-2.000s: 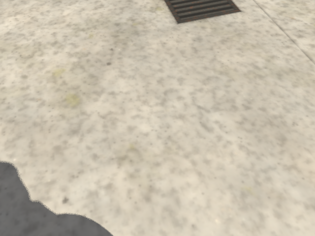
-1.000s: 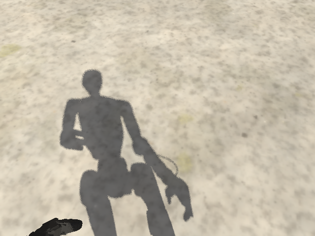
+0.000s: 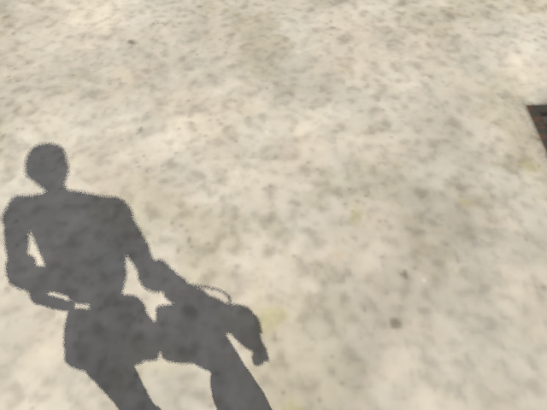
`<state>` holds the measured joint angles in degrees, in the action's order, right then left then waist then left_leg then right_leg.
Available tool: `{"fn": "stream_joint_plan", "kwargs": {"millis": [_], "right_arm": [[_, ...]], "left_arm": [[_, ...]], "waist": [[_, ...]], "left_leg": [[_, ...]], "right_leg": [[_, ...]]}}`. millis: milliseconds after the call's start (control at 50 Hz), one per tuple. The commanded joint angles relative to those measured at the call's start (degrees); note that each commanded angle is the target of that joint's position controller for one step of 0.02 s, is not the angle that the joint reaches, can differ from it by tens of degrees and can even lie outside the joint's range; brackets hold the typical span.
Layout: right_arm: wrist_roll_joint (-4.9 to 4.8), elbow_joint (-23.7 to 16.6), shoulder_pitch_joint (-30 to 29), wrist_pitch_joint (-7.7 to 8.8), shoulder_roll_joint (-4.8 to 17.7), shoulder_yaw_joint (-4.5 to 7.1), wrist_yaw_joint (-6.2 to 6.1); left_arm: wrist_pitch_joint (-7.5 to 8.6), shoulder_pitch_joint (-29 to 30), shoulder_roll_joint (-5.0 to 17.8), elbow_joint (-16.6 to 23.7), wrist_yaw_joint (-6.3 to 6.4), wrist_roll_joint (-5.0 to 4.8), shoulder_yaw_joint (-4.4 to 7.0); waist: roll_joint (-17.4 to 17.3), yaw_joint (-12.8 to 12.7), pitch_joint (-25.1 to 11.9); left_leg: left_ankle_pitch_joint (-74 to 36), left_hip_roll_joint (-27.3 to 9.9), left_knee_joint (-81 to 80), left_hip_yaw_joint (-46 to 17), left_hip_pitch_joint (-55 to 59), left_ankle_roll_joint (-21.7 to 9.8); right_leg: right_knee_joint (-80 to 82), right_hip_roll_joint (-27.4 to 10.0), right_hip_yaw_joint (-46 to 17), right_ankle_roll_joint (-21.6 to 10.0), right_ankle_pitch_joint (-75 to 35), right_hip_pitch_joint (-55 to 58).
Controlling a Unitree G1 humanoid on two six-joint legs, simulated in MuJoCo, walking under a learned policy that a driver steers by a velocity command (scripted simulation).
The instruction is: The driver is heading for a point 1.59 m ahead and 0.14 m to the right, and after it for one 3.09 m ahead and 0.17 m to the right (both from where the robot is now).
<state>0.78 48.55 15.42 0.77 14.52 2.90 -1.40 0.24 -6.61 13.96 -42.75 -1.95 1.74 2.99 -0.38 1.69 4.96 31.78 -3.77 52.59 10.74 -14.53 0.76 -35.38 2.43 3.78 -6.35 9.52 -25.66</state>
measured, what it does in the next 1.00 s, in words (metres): steps on the spot, turning right: left foot, then right foot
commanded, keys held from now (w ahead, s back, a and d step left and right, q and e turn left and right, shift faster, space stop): e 0.48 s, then no key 0.52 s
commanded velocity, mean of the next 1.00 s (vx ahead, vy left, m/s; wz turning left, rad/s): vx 0.02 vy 0.00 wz -0.41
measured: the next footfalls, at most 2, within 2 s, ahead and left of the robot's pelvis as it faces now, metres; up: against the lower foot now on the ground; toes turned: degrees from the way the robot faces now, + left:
left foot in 0.46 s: +0.10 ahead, +0.12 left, +0.00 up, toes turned -21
right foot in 0.84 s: -0.01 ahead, -0.07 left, +0.00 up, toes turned -19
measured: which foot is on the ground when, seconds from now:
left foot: up 0.00-0.44, down 0.46-1.00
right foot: down 0.00-0.46, up 0.48-0.82, down 0.84-1.00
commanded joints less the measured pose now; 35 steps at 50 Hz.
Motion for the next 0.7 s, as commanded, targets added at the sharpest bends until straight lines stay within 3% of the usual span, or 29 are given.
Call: {"fn": "stream_joint_plan", "kwargs": {"millis": [20,40,60,80,140,220,280,340,400,440,460,480,500,520,540,560,580,660,700], "right_arm": [[0.55,-5.53,2.11,-1.37,5.58,1.05,-0.01],[0.35,-5.77,-0.83,-1.23,5.6,1.01,-0.17],[0.81,-6.05,-2.09,-1.27,6.05,1.21,-0.33],[1.45,-5.69,-0.65,-1.79,6.29,1.3,-0.28],[1.08,-5.32,1.06,-3.09,4.72,1.05,-0.08],[0.84,-6.9,-2.91,-3.72,4.77,1.02,-0.3],[0.53,-7.87,-5.19,-3.55,5.05,1.03,-0.41],[-0.02,-8.35,-5.59,-2.91,5.01,0.84,-0.69],[-0.77,-8.25,-2.99,-2.12,5.2,0.68,-1.04],[-0.81,-7.17,1.87,-1.44,5.29,0.71,-1.63],[-0.25,-7.02,3.02,-1.04,7.89,1.32,-2.19],[0.74,-8.73,1.01,-1.11,14.16,2.6,-2.5],[1.51,-10.08,-4.87,-1.3,15.17,2.83,-2.02],[1.3,-10.31,-5.41,-1.17,10.68,1.73,-1.69],[0.77,-10.37,-7.92,-0.96,7.89,0.88,-1.32],[0.58,-10.7,-9.14,-0.83,7.16,0.65,-1.02],[0.53,-10.82,-9.0,-0.76,7.04,0.59,-0.98],[0.39,-8.43,-1.91,-0.58,7.72,0.86,-0.68],[0.41,-7.51,-0.95,-0.55,8.35,1.0,-0.5]], "left_arm": [[-1.1,-12.46,14.1,1.36,1.71,-2.39,4.46],[-1.73,-8.37,10.65,1.73,2.12,-1.98,3.43],[-2.0,-5.65,8.57,2.0,2.43,-1.86,2.78],[-2.08,-4.1,7.41,2.39,2.57,-1.79,2.47],[-1.35,-4.78,9.17,2.32,1.85,-1.11,2.99],[-1.9,-5.92,10.38,2.37,1.76,-0.82,3.59],[-2.39,-6.75,10.78,2.37,1.68,-0.54,3.91],[-2.62,-6.75,10.99,2.4,1.47,-0.27,4.17],[-2.91,-5.68,10.86,2.44,1.12,-0.32,4.29],[-3.13,-3.86,10.49,2.5,1.15,-1.2,4.23],[-2.96,-4.11,8.8,2.84,1.43,-1.8,3.76],[-2.7,-5.84,5.44,3.95,1.66,-2.68,3.04],[-2.33,-5.51,8.96,3.14,2.16,-0.59,3.92],[-2.22,-5.28,10.99,2.49,2.02,0.47,4.54],[-2.39,-7.53,9.98,1.36,1.63,0.25,4.45],[-2.84,-9.46,9.31,0.45,1.29,0.16,4.22],[-3.23,-10.44,8.78,-0.15,0.87,-0.02,3.96],[-3.81,-5.35,6.78,0.93,0.82,-0.84,2.51],[-4.01,-4.12,5.65,0.83,1.0,-1.11,1.63]], "waist": [[5.43,-5.12,-17.08],[3.21,-3.86,-10.03],[3.48,-2.38,-6.88],[4.53,-1.17,-6.9],[3.36,-0.56,-10.09],[5.94,-2.34,-9.05],[6.65,-3.37,-8.03],[7.0,-3.69,-8.1],[8.08,-2.72,-8.35],[7.7,0.16,-8.02],[3.92,0.29,-7.57],[-8.64,-1.42,-8.28],[-10.69,-1.84,-3.71],[-5.09,-2.84,-3.67],[-3.71,-5.03,-3.84],[-5.2,-5.73,-4.69],[-7.53,-5.29,-5.17],[-7.77,-0.89,-5.79],[-9.02,-0.06,-6.62]], "left_leg": [[3.57,2.29,24.39,-12.14,-19.98,1.17],[-1.62,0.81,20.16,-12.46,-20.55,1.06],[-5.05,0.03,15.96,-12.72,-19.54,1.08],[-7.11,0.14,13.66,-12.58,-16.64,1.21],[-8.51,2.05,10.16,-12.37,-13.06,1.43],[-9.66,2.72,2.91,-13.38,-14.39,1.84],[-9.69,3.63,-1.67,-14.04,-13.99,1.71],[-8.57,5.2,-6.47,-14.18,-10.79,0.87],[-7.34,7.35,-14.72,-14.02,-4.44,-0.93],[-12.44,8.13,-28.2,-13.4,4.47,-2.65],[-12.33,2.93,-36.39,-17.84,9.46,-3.98],[-4.96,-12.23,-42.0,-34.22,12.84,-9.04],[-11.25,-19.13,-43.75,-40.29,3.23,-13.79],[-20.75,-16.76,-40.89,-35.56,-0.42,-14.54],[-27.57,-12.49,-38.82,-29.08,-1.44,-12.86],[-32.36,-9.39,-37.35,-24.47,0.26,-11.5],[-37.37,-7.92,-36.13,-21.84,2.32,-11.36],[-47.61,-8.12,-32.63,-20.03,12.14,-12.58],[-48.87,-8.2,-31.33,-19.48,13.35,-12.45]], "right_leg": [[13.43,-22.63,-30.18,-16.69,-30.99,27.1],[16.14,-18.87,-26.13,-13.71,-22.92,20.14],[17.48,-15.36,-23.65,-10.76,-18.84,16.19],[18.0,-13.04,-21.44,-9.27,-17.78,13.38],[17.9,-11.14,-20.61,-8.13,-17.44,11.89],[20.51,-9.96,-24.93,-7.09,1.18,11.51],[21.38,-9.77,-28.6,-6.55,8.67,11.51],[20.57,-9.41,-31.05,-6.01,7.73,11.39],[19.89,-8.68,-33.83,-4.67,4.21,10.38],[18.42,-6.28,-33.54,-1.36,5.78,6.66],[15.07,-2.62,-30.61,2.09,12.56,2.22],[1.57,5.21,-20.29,5.78,20.59,-5.6],[-11.82,8.57,-10.74,6.54,21.11,-8.73],[-20.13,5.1,-12.49,6.81,18.82,-4.16],[-24.19,5.35,-12.44,6.77,15.87,-2.29],[-27.77,5.45,-11.99,7.13,13.88,-2.01],[-30.19,5.68,-11.23,7.57,13.71,-2.98],[-21.62,4.3,-10.16,9.5,15.35,-5.11],[-13.46,3.19,-8.96,9.53,16.92,-0.98]]}}
Velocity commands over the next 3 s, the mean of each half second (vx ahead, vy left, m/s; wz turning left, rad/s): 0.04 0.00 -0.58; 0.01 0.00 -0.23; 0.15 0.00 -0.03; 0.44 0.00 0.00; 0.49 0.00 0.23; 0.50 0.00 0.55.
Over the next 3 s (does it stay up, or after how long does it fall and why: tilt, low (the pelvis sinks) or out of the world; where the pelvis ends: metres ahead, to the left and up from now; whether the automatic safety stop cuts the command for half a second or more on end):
stays up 0.87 -0.23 0.01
